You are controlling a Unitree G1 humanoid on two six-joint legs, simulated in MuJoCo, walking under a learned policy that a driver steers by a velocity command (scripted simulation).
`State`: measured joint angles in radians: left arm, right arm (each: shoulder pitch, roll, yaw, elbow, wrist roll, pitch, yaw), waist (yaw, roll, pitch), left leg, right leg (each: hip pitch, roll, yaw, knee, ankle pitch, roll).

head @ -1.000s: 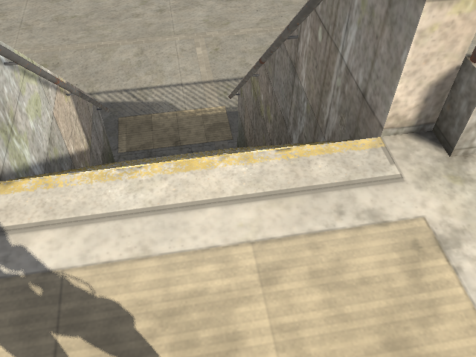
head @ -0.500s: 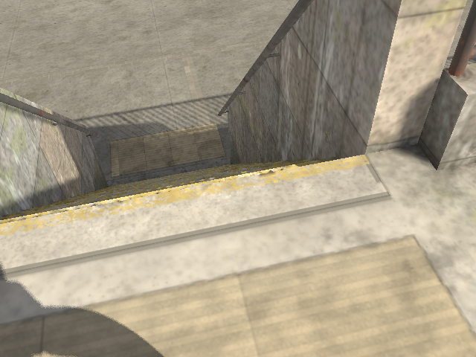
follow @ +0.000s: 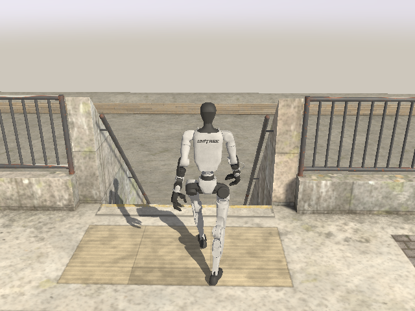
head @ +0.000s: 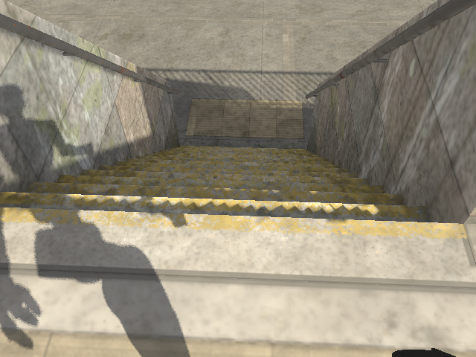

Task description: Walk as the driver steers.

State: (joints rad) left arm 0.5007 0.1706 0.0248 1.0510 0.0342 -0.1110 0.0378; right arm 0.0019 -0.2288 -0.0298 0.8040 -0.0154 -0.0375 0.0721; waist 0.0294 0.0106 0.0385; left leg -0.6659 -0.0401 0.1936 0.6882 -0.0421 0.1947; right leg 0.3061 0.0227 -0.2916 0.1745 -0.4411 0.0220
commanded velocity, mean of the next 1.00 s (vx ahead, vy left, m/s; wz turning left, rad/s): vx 0.34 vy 0.00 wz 0.03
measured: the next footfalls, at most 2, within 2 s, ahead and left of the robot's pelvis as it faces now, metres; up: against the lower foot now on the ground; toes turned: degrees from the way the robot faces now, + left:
left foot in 0.04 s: +0.21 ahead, +0.02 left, +0.00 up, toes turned +7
right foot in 0.38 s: +0.55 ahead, -0.05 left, +0.00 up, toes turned +28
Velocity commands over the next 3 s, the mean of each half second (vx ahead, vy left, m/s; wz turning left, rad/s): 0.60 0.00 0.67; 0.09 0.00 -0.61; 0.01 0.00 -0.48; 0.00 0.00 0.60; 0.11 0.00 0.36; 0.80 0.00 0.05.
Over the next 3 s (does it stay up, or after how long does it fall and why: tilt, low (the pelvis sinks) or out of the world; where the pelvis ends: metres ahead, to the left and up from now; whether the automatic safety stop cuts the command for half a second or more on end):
stays up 0.58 -0.02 0.03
